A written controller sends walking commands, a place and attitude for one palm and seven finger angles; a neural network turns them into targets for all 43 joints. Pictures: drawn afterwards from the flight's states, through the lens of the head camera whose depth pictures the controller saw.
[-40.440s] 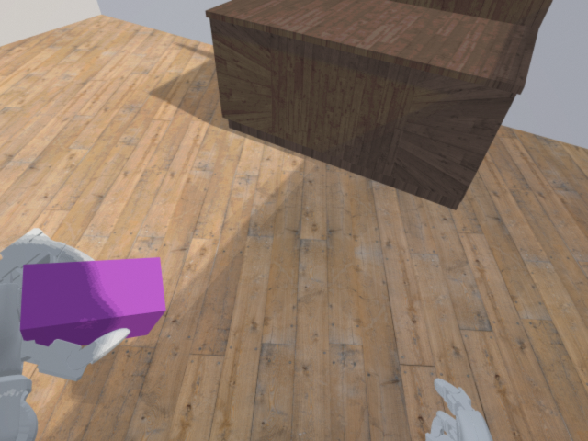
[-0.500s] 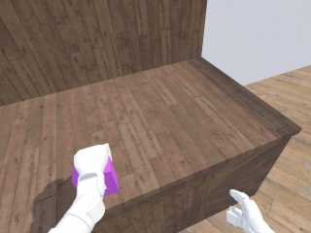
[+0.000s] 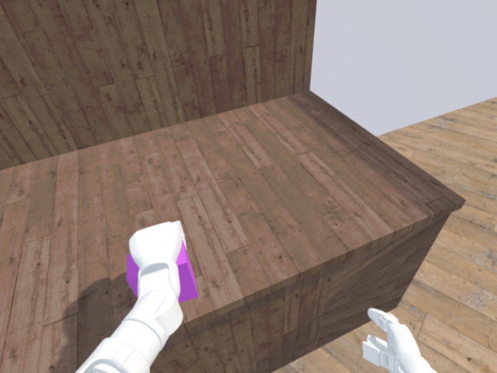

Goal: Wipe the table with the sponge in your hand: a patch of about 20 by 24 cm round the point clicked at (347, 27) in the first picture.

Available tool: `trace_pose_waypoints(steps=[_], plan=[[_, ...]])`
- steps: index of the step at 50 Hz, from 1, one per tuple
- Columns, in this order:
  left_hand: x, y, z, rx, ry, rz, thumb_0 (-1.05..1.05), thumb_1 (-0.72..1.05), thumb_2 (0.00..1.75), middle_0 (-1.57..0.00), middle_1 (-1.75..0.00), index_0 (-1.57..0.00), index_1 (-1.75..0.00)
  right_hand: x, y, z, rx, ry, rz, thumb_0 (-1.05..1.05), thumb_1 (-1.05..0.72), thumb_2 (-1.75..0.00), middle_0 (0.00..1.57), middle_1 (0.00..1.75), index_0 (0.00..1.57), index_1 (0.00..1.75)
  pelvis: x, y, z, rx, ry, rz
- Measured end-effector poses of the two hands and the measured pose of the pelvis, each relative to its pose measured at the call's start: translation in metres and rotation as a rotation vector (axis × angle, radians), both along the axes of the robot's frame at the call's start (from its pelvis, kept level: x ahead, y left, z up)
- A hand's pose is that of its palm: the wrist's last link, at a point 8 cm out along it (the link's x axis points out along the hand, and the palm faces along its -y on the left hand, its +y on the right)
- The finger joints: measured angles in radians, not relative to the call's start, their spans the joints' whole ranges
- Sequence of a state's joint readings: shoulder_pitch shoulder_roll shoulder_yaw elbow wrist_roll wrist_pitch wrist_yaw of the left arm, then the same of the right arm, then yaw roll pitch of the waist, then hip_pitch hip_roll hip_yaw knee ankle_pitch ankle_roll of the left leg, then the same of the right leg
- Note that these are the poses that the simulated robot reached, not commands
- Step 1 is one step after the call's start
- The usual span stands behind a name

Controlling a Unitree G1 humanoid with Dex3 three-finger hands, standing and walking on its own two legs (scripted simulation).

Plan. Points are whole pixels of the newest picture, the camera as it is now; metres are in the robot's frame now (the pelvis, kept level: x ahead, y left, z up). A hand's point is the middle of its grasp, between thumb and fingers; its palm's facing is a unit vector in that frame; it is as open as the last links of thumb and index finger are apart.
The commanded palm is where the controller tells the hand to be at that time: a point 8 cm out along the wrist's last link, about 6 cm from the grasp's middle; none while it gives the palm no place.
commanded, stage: wipe forward along the third lane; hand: left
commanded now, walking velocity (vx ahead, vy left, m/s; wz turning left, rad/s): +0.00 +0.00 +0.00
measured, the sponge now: (166, 282) +0.30 +0.21 -0.04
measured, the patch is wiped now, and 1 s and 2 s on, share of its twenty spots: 0.70 0.75 0.85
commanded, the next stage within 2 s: wipe back along the third lane in 1.48 s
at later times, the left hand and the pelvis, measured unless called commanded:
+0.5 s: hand (164, 241) +0.36 +0.22 +0.01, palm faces -0.11 -0.05 -0.99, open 9.7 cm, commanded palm +0.35 +0.22 +0.05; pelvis +0.00 -0.01 -0.01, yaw +0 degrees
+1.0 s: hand (158, 217) +0.42 +0.25 +0.01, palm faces -0.12 -0.03 -0.99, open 9.8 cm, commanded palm +0.40 +0.25 +0.06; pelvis +0.01 +0.00 -0.01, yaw -1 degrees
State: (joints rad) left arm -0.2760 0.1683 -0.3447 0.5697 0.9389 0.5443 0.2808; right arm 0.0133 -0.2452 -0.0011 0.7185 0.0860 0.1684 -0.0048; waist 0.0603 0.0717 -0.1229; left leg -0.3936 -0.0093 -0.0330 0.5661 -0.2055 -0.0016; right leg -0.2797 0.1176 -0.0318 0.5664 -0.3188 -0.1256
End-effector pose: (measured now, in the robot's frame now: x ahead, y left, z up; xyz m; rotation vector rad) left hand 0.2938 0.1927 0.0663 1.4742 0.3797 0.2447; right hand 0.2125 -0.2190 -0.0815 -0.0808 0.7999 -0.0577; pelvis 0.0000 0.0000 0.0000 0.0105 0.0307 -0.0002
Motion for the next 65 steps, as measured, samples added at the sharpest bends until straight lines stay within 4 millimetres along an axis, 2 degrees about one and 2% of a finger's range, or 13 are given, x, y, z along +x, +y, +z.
trace_pose_waypoints(steps=[10,26,38,51,65], plan=[[0.019,0.005,0.001,0.024,0.008,0.023,0.01,-0.51,1.08,-0.79,-1.38,-0.79,-1.36,-0.017,-0.008,-0.011,-0.018,0.049,-0.028,0.01,-0.91,-0.9,0.2,0.29,0.2,0.29,-0.003,-0.004,-0.002,0.0,0.031,-0.003],[0.053,0.017,0.001,0.045,0.048,0.035,0.01,-0.54,1.09,-0.82,-1.36,-0.82,-1.34,-0.075,-0.036,-0.038,-0.059,0.194,-0.12,0.01,-0.91,-0.9,0.2,0.29,0.2,0.29,-0.005,-0.007,-0.008,-0.003,0.087,-0.007],[0.083,0.031,0.001,0.058,0.048,0.055,0.01,-0.53,1.09,-0.8,-1.38,-0.8,-1.36,-0.107,-0.043,-0.05,-0.06,0.276,-0.168,0.01,-0.91,-0.9,0.2,0.29,0.2,0.29,-0.002,-0.007,-0.011,-0.009,0.133,-0.013],[0.11,0.048,0.002,0.058,0.05,0.049,0.01,-0.53,1.09,-0.8,-1.38,-0.81,-1.36,-0.115,-0.038,-0.049,-0.073,0.314,-0.187,0.01,-0.91,-0.9,0.2,0.29,0.2,0.29,0.008,0.004,-0.011,-0.022,0.172,-0.014],[0.125,0.06,0.001,0.054,0.039,0.031,0.01,-0.54,1.09,-0.81,-1.37,-0.81,-1.35,-0.109,-0.013,-0.044,-0.091,0.311,-0.169,0.0,-0.91,-0.9,0.2,0.29,0.2,0.29,0.009,0.027,-0.012,-0.044,0.194,-0.005]])
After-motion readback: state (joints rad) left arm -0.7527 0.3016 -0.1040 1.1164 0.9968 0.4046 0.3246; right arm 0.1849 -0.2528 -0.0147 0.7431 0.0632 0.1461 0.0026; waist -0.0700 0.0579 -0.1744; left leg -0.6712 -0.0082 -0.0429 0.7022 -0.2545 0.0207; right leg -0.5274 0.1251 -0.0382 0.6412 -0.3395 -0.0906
